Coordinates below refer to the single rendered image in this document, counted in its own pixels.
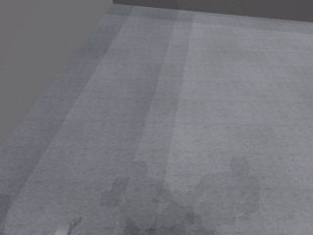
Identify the robot left hand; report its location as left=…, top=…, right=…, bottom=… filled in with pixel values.
left=54, top=215, right=82, bottom=235

